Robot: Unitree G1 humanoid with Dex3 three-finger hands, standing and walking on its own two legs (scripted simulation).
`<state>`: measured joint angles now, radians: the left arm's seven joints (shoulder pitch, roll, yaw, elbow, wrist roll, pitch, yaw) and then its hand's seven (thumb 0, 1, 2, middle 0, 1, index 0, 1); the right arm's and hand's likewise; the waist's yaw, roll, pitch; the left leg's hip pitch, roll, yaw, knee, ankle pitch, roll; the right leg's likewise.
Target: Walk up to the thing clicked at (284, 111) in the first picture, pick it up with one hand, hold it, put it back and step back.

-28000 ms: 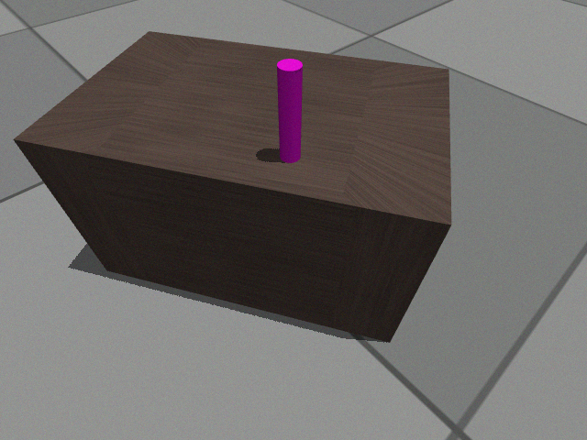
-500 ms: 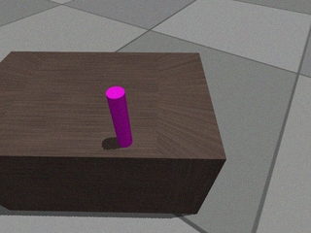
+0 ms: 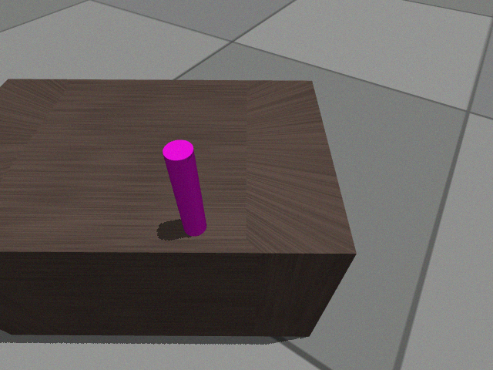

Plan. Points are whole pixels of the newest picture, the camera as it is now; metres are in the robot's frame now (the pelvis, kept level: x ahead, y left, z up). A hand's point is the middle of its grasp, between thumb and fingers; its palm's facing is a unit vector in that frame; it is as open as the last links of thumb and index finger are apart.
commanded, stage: stand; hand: left
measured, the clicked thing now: (187, 193) +0.45 +0.13 -0.01
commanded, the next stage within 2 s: step back in 1.54 s
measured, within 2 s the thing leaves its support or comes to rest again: neither
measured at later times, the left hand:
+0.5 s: hand out of the picture +0.08 +0.25 -0.16, palm faces -0.01 -0.94 -0.34, open 7.4 cm
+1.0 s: hand out of the picture +0.08 +0.25 -0.16, palm faces -0.03 -0.94 -0.34, open 7.4 cm
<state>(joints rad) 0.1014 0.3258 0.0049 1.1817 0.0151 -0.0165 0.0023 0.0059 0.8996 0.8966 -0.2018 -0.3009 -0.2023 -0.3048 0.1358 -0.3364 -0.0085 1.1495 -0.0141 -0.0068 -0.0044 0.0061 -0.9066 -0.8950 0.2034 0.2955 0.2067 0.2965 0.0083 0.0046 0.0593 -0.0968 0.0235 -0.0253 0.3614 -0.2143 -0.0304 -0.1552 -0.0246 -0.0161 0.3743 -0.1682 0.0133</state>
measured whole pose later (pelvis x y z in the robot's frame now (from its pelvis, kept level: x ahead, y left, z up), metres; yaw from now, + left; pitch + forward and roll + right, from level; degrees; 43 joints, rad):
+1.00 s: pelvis +0.01 +0.00 +0.00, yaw -1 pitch -2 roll +0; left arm 0.11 0.34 0.01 1.17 0.01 -0.01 0.00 0.01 0.90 0.90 -0.20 -0.30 -0.20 -0.30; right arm 0.13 -0.35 0.00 1.15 -0.01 -0.01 0.00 0.01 -0.91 -0.89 0.20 0.30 0.21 0.30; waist 0.00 0.01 0.06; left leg -0.07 0.03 -0.01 0.32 -0.21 -0.03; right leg -0.15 -0.02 0.00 0.35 -0.17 0.01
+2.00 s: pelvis -0.07 +0.04 -0.02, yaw -3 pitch -1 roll -1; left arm 0.04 0.41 0.07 0.90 0.01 0.07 0.03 0.01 0.90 0.90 -0.20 -0.30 -0.20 -0.30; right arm 0.17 -0.35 -0.05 0.97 -0.03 0.04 0.00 0.01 -0.91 -0.89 0.21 0.30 0.21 0.30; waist -0.02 -0.06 0.19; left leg -0.26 -0.01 -0.01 0.61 -0.33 0.03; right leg -0.51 0.14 0.16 1.14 -0.52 -0.01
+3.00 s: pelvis -0.35 +0.03 -0.02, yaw -8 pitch -3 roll -1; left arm 0.22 0.41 0.09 0.86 0.02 0.07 0.00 0.01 0.90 0.90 -0.20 -0.30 -0.20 -0.30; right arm 0.08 -0.37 -0.04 0.80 -0.03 0.02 -0.01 0.01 -0.90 -0.89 0.21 0.30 0.21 0.30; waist 0.05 -0.03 0.19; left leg -0.39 0.06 0.02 0.59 -0.15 0.00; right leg -0.27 0.03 0.11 0.85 -0.48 0.03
